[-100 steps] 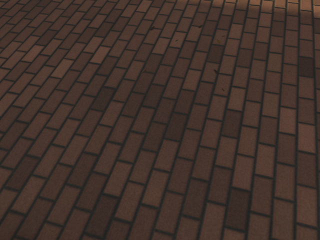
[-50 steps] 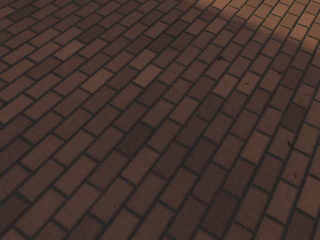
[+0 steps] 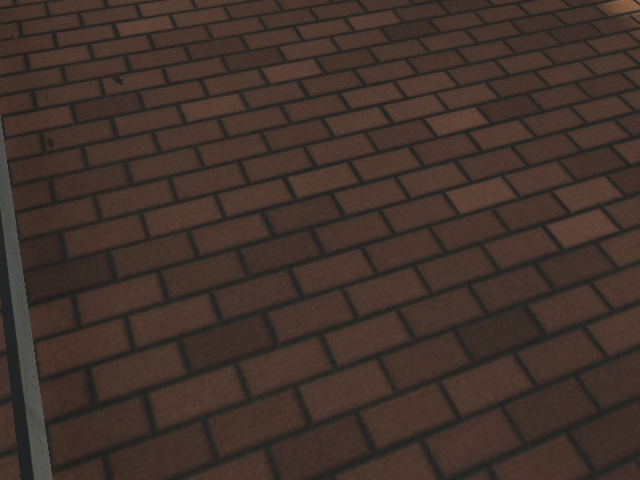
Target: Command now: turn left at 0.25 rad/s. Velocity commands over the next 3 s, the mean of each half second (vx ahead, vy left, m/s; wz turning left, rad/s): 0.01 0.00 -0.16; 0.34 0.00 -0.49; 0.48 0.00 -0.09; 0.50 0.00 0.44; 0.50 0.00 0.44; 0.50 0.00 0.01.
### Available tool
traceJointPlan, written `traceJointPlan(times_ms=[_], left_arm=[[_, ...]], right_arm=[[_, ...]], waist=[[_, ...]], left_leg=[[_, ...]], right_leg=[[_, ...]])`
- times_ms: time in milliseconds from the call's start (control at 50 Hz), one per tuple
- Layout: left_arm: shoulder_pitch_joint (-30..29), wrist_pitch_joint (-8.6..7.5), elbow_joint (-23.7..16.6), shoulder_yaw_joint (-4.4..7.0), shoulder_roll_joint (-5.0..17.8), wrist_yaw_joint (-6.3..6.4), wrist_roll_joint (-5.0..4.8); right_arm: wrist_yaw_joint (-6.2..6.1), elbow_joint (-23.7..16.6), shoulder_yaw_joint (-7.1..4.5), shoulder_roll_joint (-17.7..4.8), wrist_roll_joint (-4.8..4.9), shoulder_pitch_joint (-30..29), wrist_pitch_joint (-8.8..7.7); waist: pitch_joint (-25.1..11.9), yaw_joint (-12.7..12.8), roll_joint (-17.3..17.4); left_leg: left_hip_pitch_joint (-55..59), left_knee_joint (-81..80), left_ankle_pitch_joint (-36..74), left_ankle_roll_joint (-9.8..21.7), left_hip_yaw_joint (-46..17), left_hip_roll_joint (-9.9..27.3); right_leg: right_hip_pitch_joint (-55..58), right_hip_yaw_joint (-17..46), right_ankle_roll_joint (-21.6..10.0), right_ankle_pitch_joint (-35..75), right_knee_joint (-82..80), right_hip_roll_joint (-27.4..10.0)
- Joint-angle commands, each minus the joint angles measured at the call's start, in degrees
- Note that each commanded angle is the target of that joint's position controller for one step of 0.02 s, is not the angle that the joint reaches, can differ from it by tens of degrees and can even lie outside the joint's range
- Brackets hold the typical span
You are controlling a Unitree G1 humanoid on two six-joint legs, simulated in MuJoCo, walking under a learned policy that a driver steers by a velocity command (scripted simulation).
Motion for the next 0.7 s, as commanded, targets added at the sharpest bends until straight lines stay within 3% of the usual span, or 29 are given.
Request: traceJointPlan(times_ms=[20, 60, 120, 160, 220, 300, 360, 380, 400, 420, 440, 460, 500, 520, 560, 700], left_arm=[[1.2, -0.52, -1.8, 1.05, 5.1, -0.28, 0.57], [2.5, -0.34, -0.5, 0.77, 4.1, -0.45, 0.35], [2.2, 0.14, 1.0, -0.04, 1.9, -0.39, 0.09], [1.2, 0.16, 1.6, -0.27, 1.8, -0.14, 0.01], [0.5, -0.35, 1.6, 0.27, 3.6, 0.28, -0.19], [1.1, -1.10, 1.5, 0.18, 2.5, 0.48, -0.25], [2.9, -1.89, 1.6, -0.02, 1.7, 0.24, -0.14], [3.3, -2.37, 1.4, 0.53, 4.0, 0.19, 0.41], [4.7, -2.94, 1.1, 2.14, 10.5, 0.23, 0.66], [8.2, -3.00, 2.1, 2.85, 12.1, -0.04, 0.23], [8.7, -2.99, 2.4, 2.62, 10.4, 0.07, 0.29], [6.4, -2.61, 2.2, 2.70, 9.3, 0.18, 0.00], [2.7, -1.78, 0.8, 2.17, 6.7, 0.21, 0.11], [2.6, -1.77, 0.5, 2.10, 6.2, 0.09, 0.32], [5.0, -2.30, 1.3, 2.54, 7.1, -0.23, 0.33], [7.1, -3.73, 1.5, 3.95, 10.0, -1.06, 0.80]], right_arm=[[-1.50, -1.8, -0.98, -6.7, 0.11, -0.7, -0.86], [-1.70, -0.7, -0.51, -6.3, 0.20, 0.2, -1.27], [-2.07, 1.2, 0.63, -4.4, -0.29, 0.2, -1.57], [-2.46, 2.6, 0.76, -5.1, -0.91, 0.4, -1.58], [-3.00, 3.8, -0.33, -8.4, -0.55, 0.8, -1.29], [-3.39, 4.5, -1.16, -8.6, -0.25, 0.5, -0.97], [-3.46, 4.9, -2.03, -9.2, -0.19, -0.5, -0.61], [-3.34, 4.3, -2.16, -8.6, -0.32, -1.0, -0.62], [-3.12, 2.3, -1.84, -6.1, -0.14, -1.4, -0.49], [-3.53, 1.3, -1.47, -5.0, -0.11, -5.1, 0.17], [-3.33, 1.6, -1.54, -5.2, -0.54, -4.6, 0.54], [-2.64, 2.5, -1.69, -5.4, -0.66, -3.0, 0.49], [-1.00, 2.4, -2.28, -7.5, -1.57, -3.5, -0.34], [-0.23, 2.6, -2.18, -7.4, -1.84, -3.8, -0.71], [0.54, 2.1, -1.96, -6.6, -1.64, -5.5, -1.45], [0.82, 0.0, -1.38, -6.8, -1.10, -9.2, -3.55]], waist=[[-4.1, -0.8, 11.2], [-5.9, -0.8, 9.1], [-5.1, -1.3, 9.0], [-3.6, -2.2, 9.9], [-2.9, -2.6, 9.4], [-3.3, -1.9, 8.2], [-3.9, 0.3, 6.8], [-4.5, 0.2, 3.5], [-4.7, -1.1, -6.6], [-3.1, 2.6, -11.5], [-2.8, 1.4, -6.0], [-2.8, -0.2, -2.8], [-1.0, -1.0, -3.7], [-0.9, -0.5, -4.8], [-0.6, 0.6, -3.7], [-1.3, 2.5, -5.4]], left_leg=[[7.3, -10.3, 34.3, 6.8, -11.0, 13.7], [8.3, -9.9, 36.0, 6.5, -9.6, 13.5], [7.0, -11.3, 27.9, 6.0, -8.2, 13.3], [5.2, -11.4, 22.6, 5.7, -7.9, 13.4], [5.1, -9.4, 22.3, 7.1, -9.5, 15.6], [6.2, -6.5, 27.1, 8.7, -10.4, 18.2], [3.7, -1.9, 24.9, 5.6, -7.0, 16.6], [0.2, 3.4, 18.6, 2.8, -4.2, 13.4], [-8.3, 13.9, 4.1, -1.2, 3.0, 4.2], [-16.5, 23.0, -18.9, -2.6, 3.4, -2.0], [-18.0, 30.7, -19.6, -2.7, -1.1, -0.1], [-18.9, 32.5, -15.4, -2.6, -2.4, 1.3], [-21.9, 29.2, -8.5, -3.1, -2.4, 3.3], [-22.4, 28.0, -6.8, -4.0, -1.4, 3.0], [-23.2, 24.0, -4.8, -5.6, -1.0, 2.9], [-17.4, 11.0, -4.1, -6.0, -0.8, 2.0]], right_leg=[[-4.5, 2.7, 0.4, 4.5, 3.7, -0.3], [-2.3, 2.8, 0.8, 6.0, 2.4, 0.2], [1.3, 3.3, 1.0, 6.3, -5.8, 0.3], [3.7, 3.3, 0.5, 6.2, -10.4, 1.2], [2.8, 3.0, -0.6, 4.3, -10.7, 2.3], [2.0, 1.7, -2.3, 2.6, -11.3, 2.4], [7.5, 2.1, -4.4, 13.3, -22.7, 2.5], [10.5, 8.6, -6.1, 20.1, -26.5, -0.5], [14.1, 24.1, -10.9, 38.3, -28.5, -11.2], [15.2, 32.7, -18.3, 49.3, -31.7, -18.5], [14.9, 30.3, -19.9, 45.5, -32.3, -17.3], [14.7, 26.9, -18.3, 29.9, -33.3, -13.2], [14.4, 25.8, -14.6, 2.6, -37.9, -8.0], [15.0, 25.9, -14.5, -0.8, -39.5, -6.7], [16.3, 26.0, -14.9, 0.4, -39.9, -6.4], [12.2, 28.9, -15.0, 0.1, -37.0, -5.7]])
